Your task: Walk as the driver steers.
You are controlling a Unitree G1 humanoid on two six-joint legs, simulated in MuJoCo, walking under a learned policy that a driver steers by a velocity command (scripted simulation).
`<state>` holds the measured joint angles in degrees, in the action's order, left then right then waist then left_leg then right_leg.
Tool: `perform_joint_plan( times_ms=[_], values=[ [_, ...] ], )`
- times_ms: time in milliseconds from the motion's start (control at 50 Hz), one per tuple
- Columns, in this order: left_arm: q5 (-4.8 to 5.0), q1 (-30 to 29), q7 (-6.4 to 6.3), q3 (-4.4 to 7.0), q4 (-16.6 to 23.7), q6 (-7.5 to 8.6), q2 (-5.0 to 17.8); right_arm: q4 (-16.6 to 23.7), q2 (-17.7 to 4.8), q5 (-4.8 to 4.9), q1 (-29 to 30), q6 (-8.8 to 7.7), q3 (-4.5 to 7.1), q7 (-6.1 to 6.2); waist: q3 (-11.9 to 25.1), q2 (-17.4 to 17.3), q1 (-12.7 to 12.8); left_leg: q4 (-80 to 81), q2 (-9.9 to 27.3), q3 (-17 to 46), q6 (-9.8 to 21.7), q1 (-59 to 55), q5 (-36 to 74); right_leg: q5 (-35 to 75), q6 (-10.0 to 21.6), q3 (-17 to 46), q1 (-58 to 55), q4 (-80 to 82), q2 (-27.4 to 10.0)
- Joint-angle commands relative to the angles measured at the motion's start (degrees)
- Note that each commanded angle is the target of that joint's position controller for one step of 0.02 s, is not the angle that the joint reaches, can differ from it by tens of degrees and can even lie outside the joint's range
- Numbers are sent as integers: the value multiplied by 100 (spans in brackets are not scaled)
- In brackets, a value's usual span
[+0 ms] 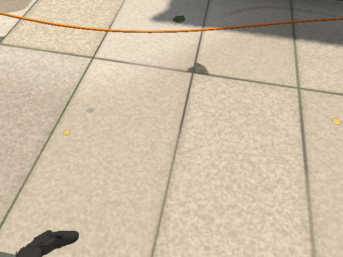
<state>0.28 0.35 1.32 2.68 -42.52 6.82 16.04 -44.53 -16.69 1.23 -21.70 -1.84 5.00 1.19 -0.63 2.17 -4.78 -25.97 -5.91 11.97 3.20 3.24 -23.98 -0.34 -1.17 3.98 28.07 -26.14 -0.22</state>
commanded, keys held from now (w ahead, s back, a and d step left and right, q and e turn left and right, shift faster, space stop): w+q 0.02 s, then no key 0.98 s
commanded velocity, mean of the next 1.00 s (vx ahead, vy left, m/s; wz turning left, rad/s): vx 0.13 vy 0.00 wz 0.15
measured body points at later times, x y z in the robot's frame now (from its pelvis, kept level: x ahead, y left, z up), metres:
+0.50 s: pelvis +0.17 +0.00 +0.01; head +0.19 +0.01 +0.46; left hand +0.22 +0.28 -0.13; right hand +0.38 -0.23 -0.08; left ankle +0.21 +0.12 -0.73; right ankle +0.14 -0.13 -0.73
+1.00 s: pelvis +0.19 +0.01 +0.01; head +0.20 +0.02 +0.46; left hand +0.21 +0.29 -0.14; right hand +0.35 -0.23 -0.11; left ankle +0.21 +0.12 -0.73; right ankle +0.14 -0.13 -0.73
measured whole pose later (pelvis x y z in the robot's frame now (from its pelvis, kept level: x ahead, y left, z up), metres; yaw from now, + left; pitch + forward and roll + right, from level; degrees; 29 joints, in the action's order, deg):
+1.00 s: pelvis +0.19 +0.01 +0.01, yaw +7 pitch -1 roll +0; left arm -0.4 10.7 -1.6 1.3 -59.7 -0.8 15.2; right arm -50.2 -13.7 -0.3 -7.3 0.9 3.3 1.1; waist -2.1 -0.1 1.4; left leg -30.0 -1.4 1.0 1.3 15.8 -13.0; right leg -20.2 -2.1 -2.1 5.6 -27.1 -2.5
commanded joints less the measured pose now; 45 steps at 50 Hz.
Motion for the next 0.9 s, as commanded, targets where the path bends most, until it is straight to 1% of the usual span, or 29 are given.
perform_joint_plan(
  times_ms=[20, 40, 60, 80, 100, 120, 140, 160, 180, 200, 240, 280, 340, 380, 400, 420, 440, 460, 480, 500, 520, 540, 560, 620, 660, 780, 900],
  values=[
    [-116, 1346, -66, 411, 80, 158, 1171, 472, -362, -79, 271, -50, 19, -5, 1129, -535, 1024, -1666, 811, 621, 356, 1046, 1971, -487, 574, 611, -2758, -3, -803],
    [-237, 1953, -86, 540, -64, 86, 1716, 608, 23, 27, -515, -103, -90, 5, 1915, 1164, 761, -3702, -87, -195, -140, 2965, -133, -887, 1536, 3025, -4733, 294, -2164],
    [-88, 1937, -35, 458, -99, 51, 1323, 542, -407, 71, -685, -125, -55, 26, 1906, 1469, 744, -4642, 152, -90, -263, 3812, -1135, -1297, 1762, 4204, -4821, 693, -2486],
    [-62, 1571, -38, 329, 26, 24, 870, 507, -822, 54, -225, -96, 56, 39, 1162, 777, 844, -4991, 354, 0, -344, 3951, -767, -679, 1554, 3297, -4127, 674, -2234],
    [-116, 1233, -36, 249, 93, -30, 671, 558, -875, -14, 171, -50, 81, 64, 770, 278, 795, -4972, 518, -217, -418, 3733, -468, 507, 1403, 2308, -3389, 561, -1977],
    [-132, 1012, -15, 190, 60, -68, 530, 628, -827, -92, 412, -20, 99, 74, 463, 119, 689, -4697, 623, -310, -460, 3550, -351, 1649, 1361, 1638, -2739, 552, -1731],
    [-157, 919, -6, 142, 11, -70, 442, 658, -723, -97, 415, 24, 110, 66, 394, 218, 529, -4362, 776, -355, -451, 3247, -287, 2296, 1292, 1178, -2338, 581, -1552],
    [-159, 882, 10, 128, -61, -66, 419, 653, -536, -67, 332, 70, 74, 54, 370, 343, 434, -3974, 811, -458, -460, 2960, -243, 2570, 1259, 867, -2068, 683, -1393],
    [-150, 860, 13, 135, -133, -61, 456, 659, -351, -51, 298, 104, 24, 50, 394, 443, 384, -3566, 784, -581, -493, 2785, -142, 2847, 1313, 644, -1939, 772, -1311],
    [-136, 826, -4, 160, -191, -70, 555, 696, -252, -60, 348, 128, -11, 54, 438, 480, 360, -3167, 778, -664, -536, 2667, 15, 3088, 1395, 499, -1884, 843, -1315],
    [-83, 700, -53, 208, -268, -132, 745, 749, -153, -101, 488, 161, -75, 40, 660, 460, 325, -2355, 834, -783, -569, 2234, 620, 3264, 1432, 219, -1802, 910, -1319],
    [-24, 676, -82, 224, -342, -207, 830, 758, -172, -105, 686, 180, -100, 8, 761, 481, 402, -1707, 806, -925, -556, 1803, 1238, 2986, 1360, -10, -1740, 971, -1241],
    [18, 835, -79, 212, -517, -290, 880, 827, -305, -114, 1063, 211, -74, -25, 653, 418, 539, -1051, 747, -993, -470, 1541, 1550, 2157, 1280, 8, -1846, 896, -1265],
    [71, 774, -80, 185, -587, -341, 875, 828, -325, -143, 1122, 203, -52, -43, 523, 372, 453, -332, 674, -1093, -314, 1155, 1862, 1423, 1138, 56, -1777, 680, -1226],
    [98, 812, -79, 144, -632, -355, 785, 807, -367, -174, 1099, 193, -30, -41, 486, 317, 400, 149, 652, -1095, -190, 799, 2220, 880, 960, 64, -1667, 520, -1099],
    [36, 1016, -70, 73, -702, -342, 601, 844, -557, -218, 1108, 188, 10, -9, 530, 61, 428, 425, 977, -720, -32, 308, 3153, 285, 654, -24, -1455, 287, -881],
    [-165, 1356, -42, 0, -703, -302, 413, 931, -914, -267, 1102, 215, 67, 49, 872, -611, 691, 76, 1718, -37, 274, -406, 4692, -949, 327, -330, -1064, -198, -464],
    [-163, 1769, -49, -89, -803, -317, 140, 906, -638, -273, 1284, 266, -33, 60, 1127, -1197, 903, 26, 2090, 323, 772, -456, 4406, -2078, 71, -499, -925, -240, -277],
    [-138, 1451, -83, -95, -780, -388, 286, 905, -332, -230, 1456, 270, -96, -1, 974, -1039, 748, 98, 1822, 252, 714, -27, 3468, -1848, -21, -421, -1190, -49, -321],
    [-125, 1229, -104, -65, -748, -459, 457, 897, -287, -214, 1628, 264, -102, -53, 700, -916, 728, 79, 1470, -15, 470, 284, 2878, -1556, -37, -473, -1249, 80, -296],
    [-115, 1159, -130, -33, -807, -523, 593, 908, -341, -217, 1680, 247, -93, -89, 476, -776, 667, 8, 1249, -218, 301, 452, 2792, -1416, -27, -508, -1223, 82, -275],
    [-130, 1185, -148, -17, -830, -572, 675, 872, -426, -212, 1640, 214, -71, -113, 390, -723, 650, -43, 1181, -287, 231, 527, 2921, -1267, -21, -501, -1265, 105, -284],
    [-126, 1229, -155, -20, -856, -598, 680, 816, -483, -199, 1587, 185, -53, -118, 394, -683, 666, -88, 1157, -314, 206, 533, 3148, -1124, -15, -476, -1363, 122, -309],
    [-79, 1205, -177, -29, -963, -607, 649, 689, -393, -181, 1523, 146, -63, -101, 548, -531, 627, -297, 1123, -400, 217, 329, 3955, -663, 2, -452, -1563, 106, -370],
    [-68, 1157, -190, -27, -1033, -630, 627, 609, -384, -176, 1547, 146, -55, -92, 600, -455, 621, -335, 1112, -420, 239, 263, 4144, -566, -11, -457, -1652, 106, -377],
    [-62, 1075, -239, -16, -1249, -738, 588, 322, -362, -164, 1656, 167, -34, -86, 453, -304, 651, -217, 1028, -503, 216, 414, 3644, -735, -21, -486, -1809, 211, -365],
    [-68, 1097, -295, -14, -1463, -743, 576, -41, -357, -159, 1661, 185, -28, -18, 277, -268, 650, -100, 927, -618, 129, 504, 2985, -1033, -6, -515, -1744, 317, -355]
  ],
)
